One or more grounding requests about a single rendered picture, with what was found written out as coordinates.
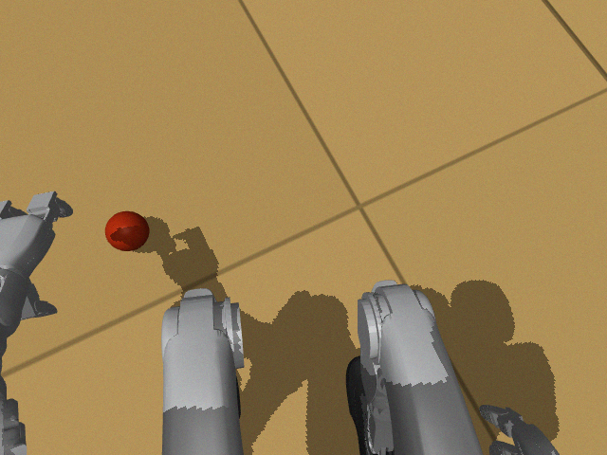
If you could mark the left robot hand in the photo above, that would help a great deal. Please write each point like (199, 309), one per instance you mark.
(25, 240)

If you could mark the left robot arm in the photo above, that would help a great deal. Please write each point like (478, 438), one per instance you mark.
(13, 293)

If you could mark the right robot foot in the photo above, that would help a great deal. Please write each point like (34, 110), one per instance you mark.
(357, 402)

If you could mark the ball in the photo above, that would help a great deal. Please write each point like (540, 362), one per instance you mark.
(127, 231)

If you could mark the right robot hand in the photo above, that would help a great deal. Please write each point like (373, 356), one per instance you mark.
(528, 439)

